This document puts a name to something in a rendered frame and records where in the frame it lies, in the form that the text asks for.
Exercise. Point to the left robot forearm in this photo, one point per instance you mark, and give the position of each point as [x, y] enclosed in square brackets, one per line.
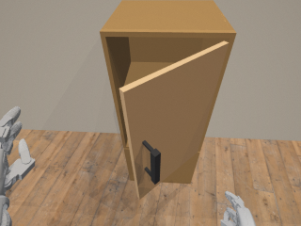
[5, 219]

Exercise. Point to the cupboard door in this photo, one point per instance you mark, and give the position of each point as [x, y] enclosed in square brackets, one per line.
[169, 109]

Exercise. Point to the left robot hand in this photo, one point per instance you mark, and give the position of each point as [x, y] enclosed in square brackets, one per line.
[18, 170]

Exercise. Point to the right robot hand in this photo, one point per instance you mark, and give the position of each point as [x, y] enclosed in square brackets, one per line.
[242, 216]

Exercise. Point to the handle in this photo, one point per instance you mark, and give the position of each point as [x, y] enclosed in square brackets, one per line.
[155, 163]

